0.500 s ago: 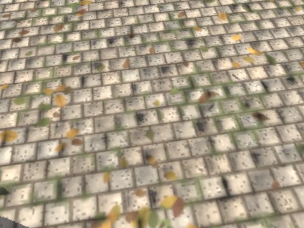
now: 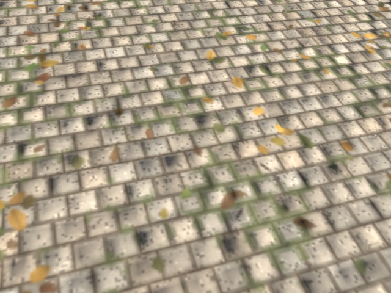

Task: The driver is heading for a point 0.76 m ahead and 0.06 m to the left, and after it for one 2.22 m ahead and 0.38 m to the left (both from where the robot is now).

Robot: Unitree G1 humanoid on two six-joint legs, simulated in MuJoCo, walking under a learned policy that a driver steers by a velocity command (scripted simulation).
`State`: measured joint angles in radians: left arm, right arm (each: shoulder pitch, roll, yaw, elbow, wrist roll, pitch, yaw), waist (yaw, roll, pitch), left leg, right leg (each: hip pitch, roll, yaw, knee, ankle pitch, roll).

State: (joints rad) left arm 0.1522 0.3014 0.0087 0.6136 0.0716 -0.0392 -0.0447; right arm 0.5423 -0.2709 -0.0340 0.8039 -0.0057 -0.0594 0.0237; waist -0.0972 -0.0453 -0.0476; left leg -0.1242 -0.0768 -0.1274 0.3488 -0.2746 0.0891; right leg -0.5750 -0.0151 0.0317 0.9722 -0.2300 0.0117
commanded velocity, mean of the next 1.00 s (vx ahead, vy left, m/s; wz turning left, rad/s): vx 0.79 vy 0.00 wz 0.05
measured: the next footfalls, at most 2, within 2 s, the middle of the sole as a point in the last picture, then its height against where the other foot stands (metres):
right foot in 0.22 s outside the picture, level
left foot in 0.64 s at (97, 255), level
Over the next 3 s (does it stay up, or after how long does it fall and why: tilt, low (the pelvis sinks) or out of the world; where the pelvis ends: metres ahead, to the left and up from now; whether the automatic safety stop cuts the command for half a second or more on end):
stays up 1.06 0.25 0.00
